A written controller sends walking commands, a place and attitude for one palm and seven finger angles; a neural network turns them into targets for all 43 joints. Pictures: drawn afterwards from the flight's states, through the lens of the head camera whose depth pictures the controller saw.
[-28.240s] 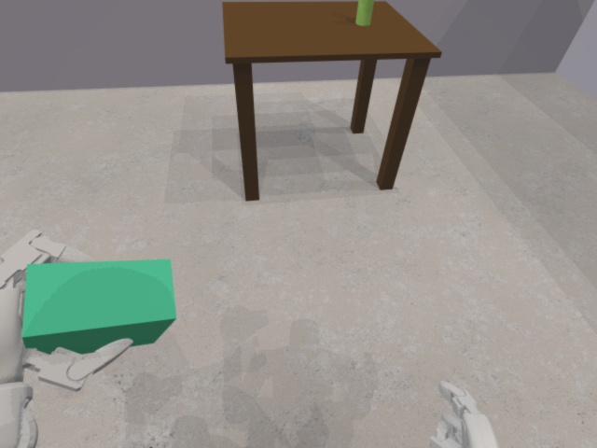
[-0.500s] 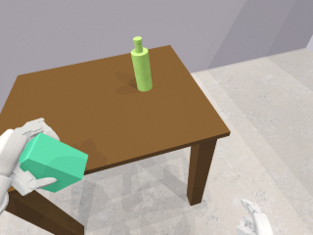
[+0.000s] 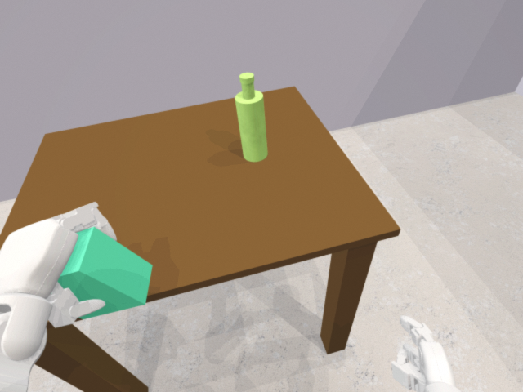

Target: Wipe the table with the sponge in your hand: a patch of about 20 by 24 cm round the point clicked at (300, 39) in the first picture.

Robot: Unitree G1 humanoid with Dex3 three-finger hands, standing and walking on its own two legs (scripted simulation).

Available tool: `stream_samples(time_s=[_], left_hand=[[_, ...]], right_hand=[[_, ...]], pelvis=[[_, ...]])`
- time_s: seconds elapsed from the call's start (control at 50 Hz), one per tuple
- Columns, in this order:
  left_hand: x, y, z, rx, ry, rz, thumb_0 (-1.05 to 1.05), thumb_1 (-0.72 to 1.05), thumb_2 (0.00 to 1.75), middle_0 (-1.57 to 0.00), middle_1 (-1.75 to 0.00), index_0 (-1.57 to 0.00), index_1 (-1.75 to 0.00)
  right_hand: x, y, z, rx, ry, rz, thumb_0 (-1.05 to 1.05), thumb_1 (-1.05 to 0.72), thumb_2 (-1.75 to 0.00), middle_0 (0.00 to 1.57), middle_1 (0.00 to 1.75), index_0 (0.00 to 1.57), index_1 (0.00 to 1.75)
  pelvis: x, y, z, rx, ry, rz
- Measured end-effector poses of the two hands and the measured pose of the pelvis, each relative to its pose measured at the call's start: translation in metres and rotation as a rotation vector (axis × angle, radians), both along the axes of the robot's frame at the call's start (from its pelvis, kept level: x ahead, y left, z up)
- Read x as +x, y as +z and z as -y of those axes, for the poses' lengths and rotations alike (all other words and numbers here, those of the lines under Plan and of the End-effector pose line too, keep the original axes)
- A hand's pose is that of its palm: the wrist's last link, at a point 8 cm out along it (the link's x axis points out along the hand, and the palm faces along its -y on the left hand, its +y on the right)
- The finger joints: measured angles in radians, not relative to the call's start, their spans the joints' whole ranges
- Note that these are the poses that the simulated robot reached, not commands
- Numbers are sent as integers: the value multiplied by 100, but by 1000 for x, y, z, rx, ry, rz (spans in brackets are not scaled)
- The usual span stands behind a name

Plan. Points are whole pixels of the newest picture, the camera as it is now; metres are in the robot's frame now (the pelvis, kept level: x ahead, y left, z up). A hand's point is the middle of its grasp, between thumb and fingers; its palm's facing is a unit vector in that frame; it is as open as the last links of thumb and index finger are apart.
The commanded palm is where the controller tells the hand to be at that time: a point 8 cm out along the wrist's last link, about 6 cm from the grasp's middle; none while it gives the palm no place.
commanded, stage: turn the palm down, sponge in hand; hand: left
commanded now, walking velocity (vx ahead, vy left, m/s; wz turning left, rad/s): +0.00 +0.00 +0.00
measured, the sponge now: (98, 282) +0.23 +0.27 +0.09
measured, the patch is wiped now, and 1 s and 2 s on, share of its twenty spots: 0.00 0.00 0.00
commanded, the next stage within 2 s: move the sponge above the wiping area in 0.96 s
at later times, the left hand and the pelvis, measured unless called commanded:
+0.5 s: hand (28, 261) +0.22 +0.33 +0.15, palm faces +0.16 -0.06 -0.99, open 10.4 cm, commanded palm +0.18 +0.31 +0.21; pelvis -0.01 +0.03 +0.01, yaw +1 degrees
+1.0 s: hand (39, 274) +0.21 +0.32 +0.14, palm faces +0.08 -0.07 -0.99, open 10.4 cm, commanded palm +0.18 +0.30 +0.21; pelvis -0.01 +0.02 +0.02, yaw +0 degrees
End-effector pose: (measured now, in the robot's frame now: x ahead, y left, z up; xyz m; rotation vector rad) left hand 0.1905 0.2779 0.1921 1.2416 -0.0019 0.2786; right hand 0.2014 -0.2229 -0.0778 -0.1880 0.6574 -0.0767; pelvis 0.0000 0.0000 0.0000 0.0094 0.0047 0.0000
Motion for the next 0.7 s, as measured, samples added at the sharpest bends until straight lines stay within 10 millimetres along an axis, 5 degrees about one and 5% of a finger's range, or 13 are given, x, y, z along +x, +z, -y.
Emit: stream_samples(time_s=[0.18, 0.36, 0.58, 0.7], left_hand=[[-4, 2, -47, 47, 239, -94, 0, -53, 104, -71, -131, -72, -131], [-3, -12, -22, 130, 54, -176, 0, -53, 104, -71, -131, -72, -131], [0, 8, -60, 195, 276, -141, 0, -53, 104, -71, -131, -72, -131], [-2, -14, -33, 198, 153, -270, 0, -53, 104, -71, -131, -71, -131]], right_hand=[[13, 9, -32, 23, 62, -4, 2, -91, -90, 20, 30, 21, 30], [28, 21, -58, 2, 127, 15, 2, -91, -90, 20, 30, 21, 30], [34, 19, -74, 53, 174, -23, 2, -91, -90, 20, 30, 21, 30], [37, 20, -73, 48, 179, -5, 2, -91, -90, 20, 30, 21, 30]], pelvis=[[-5, 8, -17, -7, 6, 31], [-6, 13, -29, -12, 12, 53], [-8, 15, -33, -14, 15, 65], [-10, 16, -33, -10, 13, 63]])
